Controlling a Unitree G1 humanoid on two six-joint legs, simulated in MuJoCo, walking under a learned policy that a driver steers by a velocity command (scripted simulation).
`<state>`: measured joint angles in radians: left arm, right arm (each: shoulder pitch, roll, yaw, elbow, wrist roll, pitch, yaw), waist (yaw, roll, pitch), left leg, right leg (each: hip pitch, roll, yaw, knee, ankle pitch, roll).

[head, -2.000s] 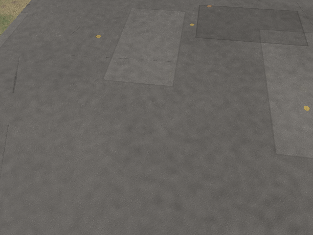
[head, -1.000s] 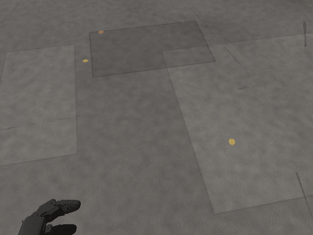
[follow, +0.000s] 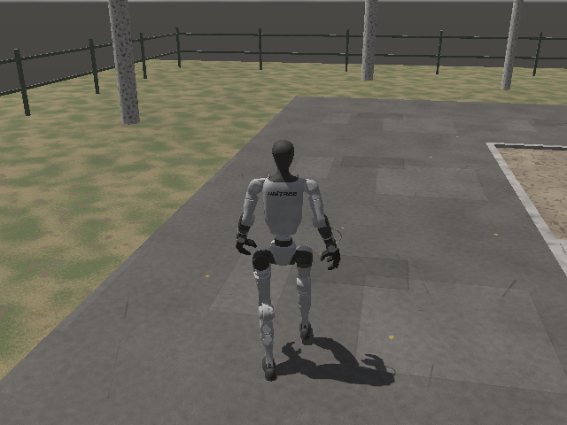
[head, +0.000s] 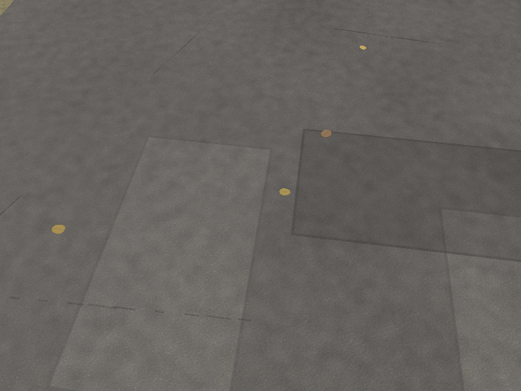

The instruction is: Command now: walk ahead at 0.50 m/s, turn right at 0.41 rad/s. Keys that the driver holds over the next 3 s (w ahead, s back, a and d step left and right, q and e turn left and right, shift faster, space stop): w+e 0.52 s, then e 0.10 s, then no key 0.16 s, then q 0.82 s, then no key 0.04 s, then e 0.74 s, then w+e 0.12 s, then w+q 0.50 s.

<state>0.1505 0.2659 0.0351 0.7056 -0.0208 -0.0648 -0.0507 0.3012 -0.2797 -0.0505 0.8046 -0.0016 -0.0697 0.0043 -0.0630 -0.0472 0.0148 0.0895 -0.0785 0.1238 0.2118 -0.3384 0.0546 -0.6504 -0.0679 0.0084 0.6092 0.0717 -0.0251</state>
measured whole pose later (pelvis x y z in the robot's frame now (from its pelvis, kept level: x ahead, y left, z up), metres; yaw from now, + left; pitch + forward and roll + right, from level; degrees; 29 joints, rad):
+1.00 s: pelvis +0.46 -0.06 +0.00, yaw -23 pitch +1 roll +1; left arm 0.11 0.25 0.03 0.62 0.02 0.02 0.03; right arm 0.23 -0.28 -0.03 0.83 0.01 -0.04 0.02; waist -0.06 0.01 0.04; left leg -0.24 0.00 0.01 0.54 -0.34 0.00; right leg -0.33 -0.02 0.03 0.50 -0.18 0.01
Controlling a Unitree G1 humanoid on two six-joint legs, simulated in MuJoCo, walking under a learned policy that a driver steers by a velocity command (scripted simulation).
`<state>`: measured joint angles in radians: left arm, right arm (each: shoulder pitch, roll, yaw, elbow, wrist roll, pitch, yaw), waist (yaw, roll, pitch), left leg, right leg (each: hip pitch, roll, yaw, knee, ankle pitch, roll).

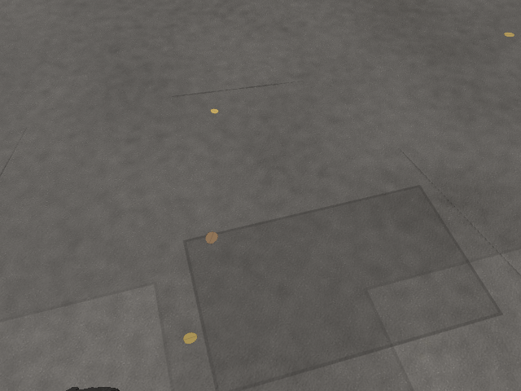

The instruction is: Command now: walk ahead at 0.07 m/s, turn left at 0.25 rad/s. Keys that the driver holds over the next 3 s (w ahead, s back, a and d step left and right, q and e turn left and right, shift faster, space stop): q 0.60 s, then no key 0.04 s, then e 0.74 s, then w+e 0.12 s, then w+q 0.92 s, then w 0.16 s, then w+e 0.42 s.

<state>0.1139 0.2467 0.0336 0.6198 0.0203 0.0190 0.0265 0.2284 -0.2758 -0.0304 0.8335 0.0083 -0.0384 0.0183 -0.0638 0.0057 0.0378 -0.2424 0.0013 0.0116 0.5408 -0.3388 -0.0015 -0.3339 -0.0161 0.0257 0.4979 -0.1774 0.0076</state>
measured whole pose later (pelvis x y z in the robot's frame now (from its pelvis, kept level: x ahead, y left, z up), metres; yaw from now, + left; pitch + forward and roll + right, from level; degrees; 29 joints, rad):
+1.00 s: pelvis +0.03 +0.01 +0.00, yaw +17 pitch +0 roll +0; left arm 0.16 0.27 0.05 0.76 -0.01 -0.01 0.01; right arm 0.16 -0.27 -0.05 0.73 -0.02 0.02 -0.03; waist 0.00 0.01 0.05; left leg -0.24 -0.06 -0.08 0.52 -0.27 0.01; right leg -0.26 0.05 0.13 0.53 -0.26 0.00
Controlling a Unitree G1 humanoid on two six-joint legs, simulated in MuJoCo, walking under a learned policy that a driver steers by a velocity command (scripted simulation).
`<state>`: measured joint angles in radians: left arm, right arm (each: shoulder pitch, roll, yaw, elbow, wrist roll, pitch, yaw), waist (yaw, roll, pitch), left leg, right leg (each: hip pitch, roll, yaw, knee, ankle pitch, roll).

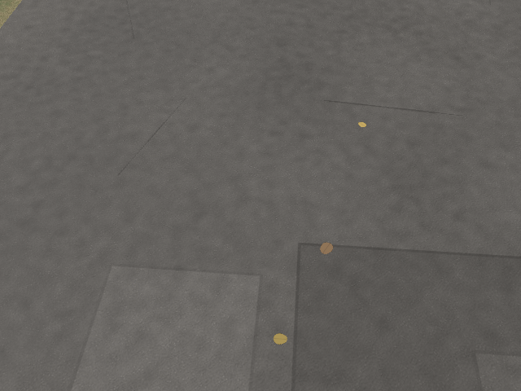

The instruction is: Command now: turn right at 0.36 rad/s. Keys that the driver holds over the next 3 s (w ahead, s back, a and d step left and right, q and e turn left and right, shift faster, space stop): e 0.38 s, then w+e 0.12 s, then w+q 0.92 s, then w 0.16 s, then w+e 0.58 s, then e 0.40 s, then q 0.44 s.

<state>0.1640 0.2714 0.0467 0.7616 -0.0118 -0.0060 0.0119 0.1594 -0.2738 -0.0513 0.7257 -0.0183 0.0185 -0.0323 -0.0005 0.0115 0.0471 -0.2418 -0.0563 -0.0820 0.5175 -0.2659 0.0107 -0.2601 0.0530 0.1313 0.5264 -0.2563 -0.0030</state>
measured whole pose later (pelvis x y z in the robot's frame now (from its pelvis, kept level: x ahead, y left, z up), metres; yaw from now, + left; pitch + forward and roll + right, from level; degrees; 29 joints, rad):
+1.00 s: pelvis +0.20 -0.07 -0.02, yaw -10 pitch +3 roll +0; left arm 0.37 0.33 0.07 0.79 0.00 -0.04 0.01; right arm 0.10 -0.30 -0.05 0.65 0.03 -0.07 0.05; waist 0.06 -0.01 0.02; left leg -0.51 -0.02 0.04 0.59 -0.13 0.07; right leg 0.01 -0.04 -0.09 0.56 -0.47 0.00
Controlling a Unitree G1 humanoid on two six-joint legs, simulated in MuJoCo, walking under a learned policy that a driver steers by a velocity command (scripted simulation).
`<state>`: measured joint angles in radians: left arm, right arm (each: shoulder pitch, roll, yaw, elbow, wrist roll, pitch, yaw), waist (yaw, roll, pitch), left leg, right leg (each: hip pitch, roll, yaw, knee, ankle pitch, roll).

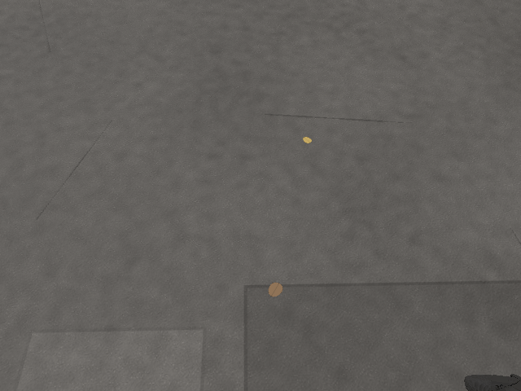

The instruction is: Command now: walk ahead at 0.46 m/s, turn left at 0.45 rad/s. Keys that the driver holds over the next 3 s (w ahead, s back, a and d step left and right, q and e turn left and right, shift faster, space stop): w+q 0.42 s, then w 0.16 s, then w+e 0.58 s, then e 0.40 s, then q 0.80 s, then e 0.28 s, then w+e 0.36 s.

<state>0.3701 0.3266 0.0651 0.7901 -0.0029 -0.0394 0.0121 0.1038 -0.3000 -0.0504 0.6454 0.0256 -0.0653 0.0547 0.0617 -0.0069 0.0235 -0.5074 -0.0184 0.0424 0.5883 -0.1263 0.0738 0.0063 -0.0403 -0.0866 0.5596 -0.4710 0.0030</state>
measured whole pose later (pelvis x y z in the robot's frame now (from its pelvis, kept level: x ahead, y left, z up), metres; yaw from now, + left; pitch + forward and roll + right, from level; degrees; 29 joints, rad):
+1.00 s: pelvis +0.54 +0.10 +0.01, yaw +11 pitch +2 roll +0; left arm 0.41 0.31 0.05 0.81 -0.04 -0.05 0.01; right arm 0.09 -0.26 -0.03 0.64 0.00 -0.09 0.02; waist 0.06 -0.02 0.02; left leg -0.37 0.00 0.01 0.52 -0.18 0.02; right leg -0.30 0.01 0.09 1.02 -0.46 -0.01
